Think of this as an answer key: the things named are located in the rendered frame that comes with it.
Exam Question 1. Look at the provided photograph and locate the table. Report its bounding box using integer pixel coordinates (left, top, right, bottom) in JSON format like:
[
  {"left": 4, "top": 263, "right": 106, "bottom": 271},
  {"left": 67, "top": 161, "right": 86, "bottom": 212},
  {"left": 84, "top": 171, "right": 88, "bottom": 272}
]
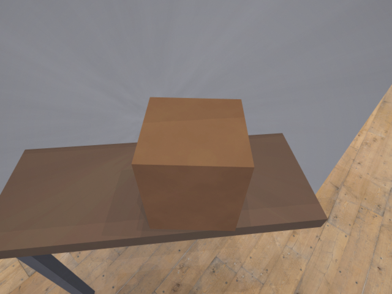
[{"left": 0, "top": 133, "right": 328, "bottom": 294}]

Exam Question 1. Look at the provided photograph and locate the carton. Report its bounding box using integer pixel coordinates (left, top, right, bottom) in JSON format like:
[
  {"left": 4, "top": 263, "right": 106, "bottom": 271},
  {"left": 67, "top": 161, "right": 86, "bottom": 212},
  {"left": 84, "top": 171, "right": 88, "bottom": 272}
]
[{"left": 132, "top": 97, "right": 254, "bottom": 231}]

